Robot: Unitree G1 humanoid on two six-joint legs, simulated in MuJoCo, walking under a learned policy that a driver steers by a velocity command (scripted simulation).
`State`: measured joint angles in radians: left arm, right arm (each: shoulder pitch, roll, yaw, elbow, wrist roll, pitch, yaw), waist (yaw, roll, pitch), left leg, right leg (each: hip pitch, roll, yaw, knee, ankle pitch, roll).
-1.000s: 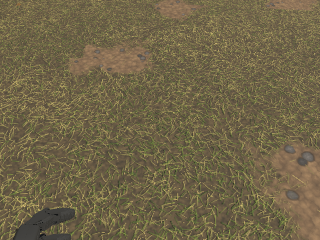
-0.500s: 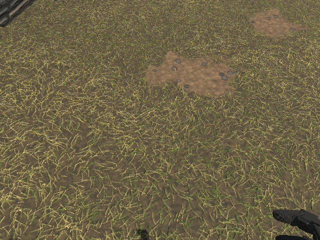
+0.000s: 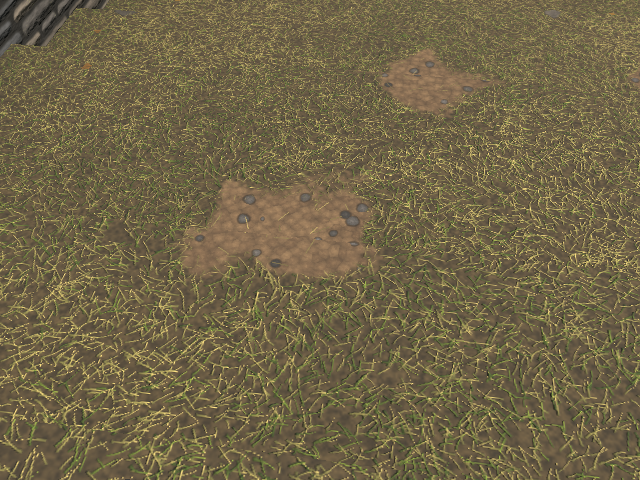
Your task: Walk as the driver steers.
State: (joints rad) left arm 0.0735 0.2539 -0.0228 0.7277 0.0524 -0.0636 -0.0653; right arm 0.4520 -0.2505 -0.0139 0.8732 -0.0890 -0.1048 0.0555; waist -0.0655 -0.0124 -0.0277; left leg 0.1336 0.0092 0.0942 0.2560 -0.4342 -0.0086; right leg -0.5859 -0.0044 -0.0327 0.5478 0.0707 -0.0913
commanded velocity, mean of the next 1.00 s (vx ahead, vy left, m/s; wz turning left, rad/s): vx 0.50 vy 0.00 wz -0.36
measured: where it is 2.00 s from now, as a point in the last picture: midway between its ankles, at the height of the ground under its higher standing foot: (453, 297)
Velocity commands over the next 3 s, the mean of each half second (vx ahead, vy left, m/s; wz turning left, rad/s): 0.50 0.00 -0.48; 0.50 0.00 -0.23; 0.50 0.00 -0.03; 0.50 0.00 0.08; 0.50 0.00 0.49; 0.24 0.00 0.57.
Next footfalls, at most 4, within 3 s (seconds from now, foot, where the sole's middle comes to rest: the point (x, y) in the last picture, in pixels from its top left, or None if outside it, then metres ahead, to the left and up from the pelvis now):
0.46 left None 0.44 0.05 -0.76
1.06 right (468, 430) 0.66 -0.38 -0.95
1.58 left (413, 296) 1.07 -0.31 -0.94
2.04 right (492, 285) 1.09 -0.55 -0.95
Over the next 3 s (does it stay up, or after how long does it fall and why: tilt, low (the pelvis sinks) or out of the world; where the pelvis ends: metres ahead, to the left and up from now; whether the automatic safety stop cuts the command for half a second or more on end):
stays up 1.58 -0.47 -0.35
